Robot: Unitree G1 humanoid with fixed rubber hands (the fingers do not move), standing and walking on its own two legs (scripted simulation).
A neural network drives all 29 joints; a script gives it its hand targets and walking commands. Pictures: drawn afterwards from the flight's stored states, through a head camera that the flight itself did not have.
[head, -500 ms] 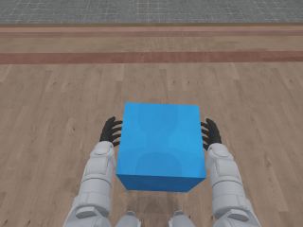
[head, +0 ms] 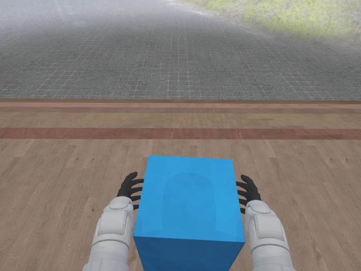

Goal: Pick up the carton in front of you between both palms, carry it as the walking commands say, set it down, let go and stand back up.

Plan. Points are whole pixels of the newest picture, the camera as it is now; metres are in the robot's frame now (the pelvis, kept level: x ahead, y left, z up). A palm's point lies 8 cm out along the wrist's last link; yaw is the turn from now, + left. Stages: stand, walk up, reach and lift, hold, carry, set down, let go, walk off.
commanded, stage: reach and lift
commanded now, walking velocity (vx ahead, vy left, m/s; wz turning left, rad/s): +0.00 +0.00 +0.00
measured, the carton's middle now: (187, 218) +0.30 +0.00 -0.05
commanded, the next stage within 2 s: hold in 0.92 s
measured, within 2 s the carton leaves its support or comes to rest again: neither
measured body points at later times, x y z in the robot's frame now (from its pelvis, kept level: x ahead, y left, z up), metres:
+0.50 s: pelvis +0.00 +0.00 +0.00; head -0.03 +0.00 +0.45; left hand +0.31 +0.15 +0.02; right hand +0.31 -0.15 +0.02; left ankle +0.01 +0.13 -0.74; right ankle +0.02 -0.13 -0.74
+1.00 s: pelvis +0.01 +0.00 +0.01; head -0.03 +0.00 +0.45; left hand +0.30 +0.15 +0.04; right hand +0.30 -0.15 +0.04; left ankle +0.01 +0.13 -0.74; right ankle +0.02 -0.13 -0.74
